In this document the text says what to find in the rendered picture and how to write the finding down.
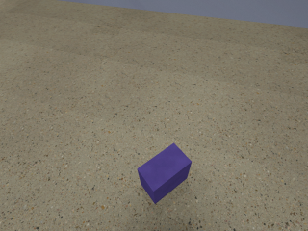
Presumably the carton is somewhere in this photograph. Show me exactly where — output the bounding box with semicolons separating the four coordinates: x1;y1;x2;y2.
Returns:
137;143;192;204

